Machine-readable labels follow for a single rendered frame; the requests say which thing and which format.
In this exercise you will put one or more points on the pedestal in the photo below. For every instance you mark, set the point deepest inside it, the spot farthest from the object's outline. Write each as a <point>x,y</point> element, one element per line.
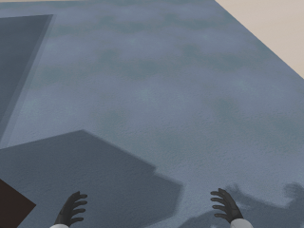
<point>14,207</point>

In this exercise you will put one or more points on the robot left hand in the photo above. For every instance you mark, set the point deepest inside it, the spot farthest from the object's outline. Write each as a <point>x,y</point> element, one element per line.
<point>67,212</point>

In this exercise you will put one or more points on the robot right hand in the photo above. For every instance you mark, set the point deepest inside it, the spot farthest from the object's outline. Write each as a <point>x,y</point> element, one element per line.
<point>230,208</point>

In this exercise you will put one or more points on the robot right forearm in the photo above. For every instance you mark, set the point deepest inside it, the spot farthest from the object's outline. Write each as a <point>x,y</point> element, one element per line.
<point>240,223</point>

